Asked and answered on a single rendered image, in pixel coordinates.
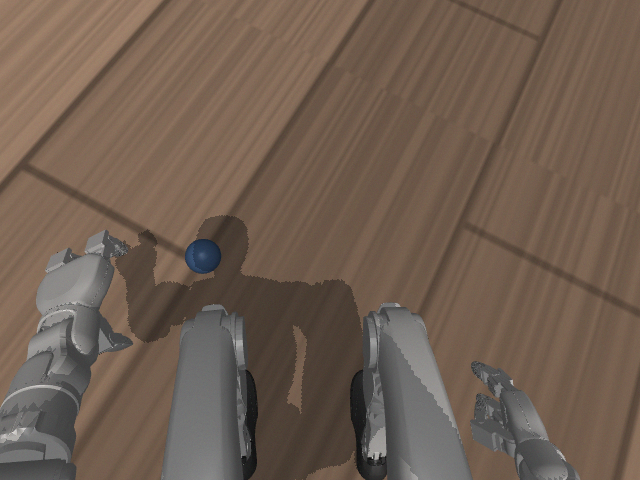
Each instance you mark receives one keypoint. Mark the left robot arm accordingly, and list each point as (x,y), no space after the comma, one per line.
(38,414)

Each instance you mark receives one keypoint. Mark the right robot hand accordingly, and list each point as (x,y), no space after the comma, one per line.
(515,418)

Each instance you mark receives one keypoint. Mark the right robot arm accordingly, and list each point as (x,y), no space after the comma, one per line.
(537,459)

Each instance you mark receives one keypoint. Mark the ball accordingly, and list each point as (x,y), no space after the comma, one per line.
(203,256)

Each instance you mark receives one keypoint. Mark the left robot foot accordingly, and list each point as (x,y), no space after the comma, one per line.
(249,462)

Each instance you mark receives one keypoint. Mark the right robot foot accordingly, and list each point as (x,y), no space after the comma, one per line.
(368,468)

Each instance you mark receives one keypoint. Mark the left robot hand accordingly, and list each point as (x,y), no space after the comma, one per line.
(84,280)

